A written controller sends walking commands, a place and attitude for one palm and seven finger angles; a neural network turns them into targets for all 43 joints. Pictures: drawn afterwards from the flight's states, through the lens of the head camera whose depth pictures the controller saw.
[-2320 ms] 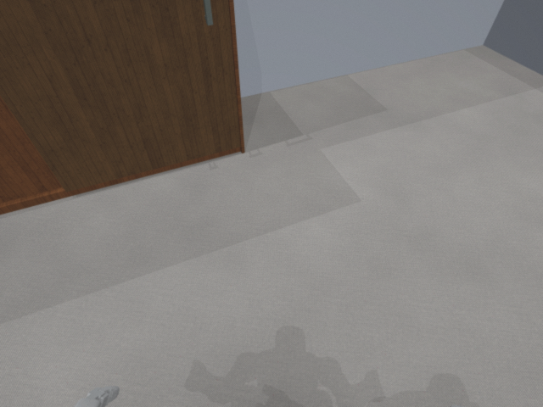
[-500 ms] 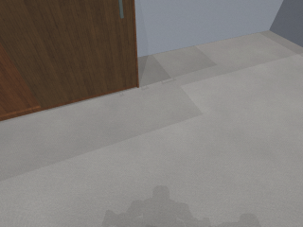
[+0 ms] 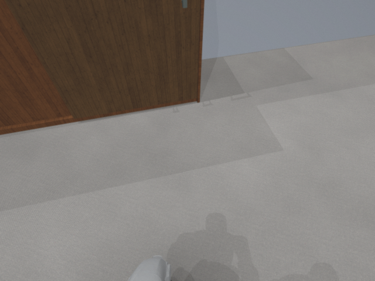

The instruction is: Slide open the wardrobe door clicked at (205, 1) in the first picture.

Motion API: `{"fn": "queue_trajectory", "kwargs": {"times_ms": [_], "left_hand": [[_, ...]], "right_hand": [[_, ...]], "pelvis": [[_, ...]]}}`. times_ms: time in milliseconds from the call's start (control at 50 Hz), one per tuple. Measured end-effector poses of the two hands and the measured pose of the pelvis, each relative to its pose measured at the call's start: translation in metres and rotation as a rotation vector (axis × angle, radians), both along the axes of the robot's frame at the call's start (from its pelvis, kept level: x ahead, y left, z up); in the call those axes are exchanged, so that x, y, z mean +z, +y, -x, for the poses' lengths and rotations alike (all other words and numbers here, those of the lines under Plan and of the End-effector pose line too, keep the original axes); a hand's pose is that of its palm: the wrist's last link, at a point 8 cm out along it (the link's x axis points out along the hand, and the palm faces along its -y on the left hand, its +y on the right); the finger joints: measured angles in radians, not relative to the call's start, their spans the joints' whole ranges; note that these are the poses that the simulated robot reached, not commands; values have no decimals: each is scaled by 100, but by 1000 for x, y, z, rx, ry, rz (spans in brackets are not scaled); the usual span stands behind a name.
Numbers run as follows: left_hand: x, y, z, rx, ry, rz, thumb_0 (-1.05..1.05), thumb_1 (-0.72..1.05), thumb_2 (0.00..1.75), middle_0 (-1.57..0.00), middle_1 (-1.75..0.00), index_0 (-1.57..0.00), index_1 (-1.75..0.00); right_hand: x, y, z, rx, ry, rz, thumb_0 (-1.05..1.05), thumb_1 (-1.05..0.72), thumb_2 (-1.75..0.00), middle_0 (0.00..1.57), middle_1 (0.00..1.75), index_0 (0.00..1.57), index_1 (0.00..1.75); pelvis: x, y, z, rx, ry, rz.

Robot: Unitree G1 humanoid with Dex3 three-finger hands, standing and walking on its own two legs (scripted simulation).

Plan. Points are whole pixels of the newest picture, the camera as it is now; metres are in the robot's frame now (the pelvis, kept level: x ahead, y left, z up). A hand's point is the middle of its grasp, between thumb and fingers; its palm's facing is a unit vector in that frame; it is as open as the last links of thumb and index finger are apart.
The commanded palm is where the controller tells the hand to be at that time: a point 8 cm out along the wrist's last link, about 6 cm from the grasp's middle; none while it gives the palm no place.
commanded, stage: walk to a spot facing it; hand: right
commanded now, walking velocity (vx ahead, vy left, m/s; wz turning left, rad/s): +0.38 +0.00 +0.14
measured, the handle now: out of the picture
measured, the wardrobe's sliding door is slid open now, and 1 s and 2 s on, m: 0.00 0.00 0.00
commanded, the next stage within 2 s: turn to face it in 1.06 s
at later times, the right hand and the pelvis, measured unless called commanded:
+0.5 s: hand (261, 262) +0.21 -0.16 -0.18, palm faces +0.06 +0.99 -0.13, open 7.3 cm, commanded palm none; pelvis +0.22 +0.01 +0.01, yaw +0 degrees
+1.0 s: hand (259, 158) +0.52 -0.18 -0.16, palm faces -0.12 +0.98 -0.15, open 7.4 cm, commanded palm none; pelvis +0.43 -0.02 +0.01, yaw +8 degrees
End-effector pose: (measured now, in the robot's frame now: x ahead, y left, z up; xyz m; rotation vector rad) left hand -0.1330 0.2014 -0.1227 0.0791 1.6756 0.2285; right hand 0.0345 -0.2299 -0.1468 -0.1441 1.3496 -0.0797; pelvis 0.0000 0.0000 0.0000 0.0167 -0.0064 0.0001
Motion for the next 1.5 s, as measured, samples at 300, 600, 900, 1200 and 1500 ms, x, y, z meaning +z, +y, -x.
{"fn": "queue_trajectory", "kwargs": {"times_ms": [300,600,900,1200,1500], "left_hand": [[-14,58,-233,-9,-282,-38,1,91,90,-20,-30,-20,-30],[7,14,-484,-208,-532,-60,0,92,90,-20,-30,-20,-30],[8,-16,-449,31,-228,-59,0,93,90,-20,-30,-20,-30],[-30,0,-510,235,-32,64,1,91,90,-20,-30,-21,-30],[0,88,-751,102,-498,-90,1,93,90,-20,-30,-20,-30]], "right_hand": [[9,33,-165,27,-155,40,0,-92,-90,20,30,20,30],[-16,2,-172,-131,110,-46,1,-91,-90,20,30,20,30],[11,-31,-393,15,-34,-1,1,-91,-90,20,30,20,30],[4,62,-623,197,-218,16,1,-91,-90,20,30,20,30],[20,56,-640,179,-71,40,0,-91,-90,20,30,20,30]], "pelvis": [[2,35,-129,30,-31,-3],[-3,-13,-264,2,-4,-25],[16,-30,-384,95,-6,10],[-13,36,-521,198,-28,20],[12,44,-599,257,-3,7]]}}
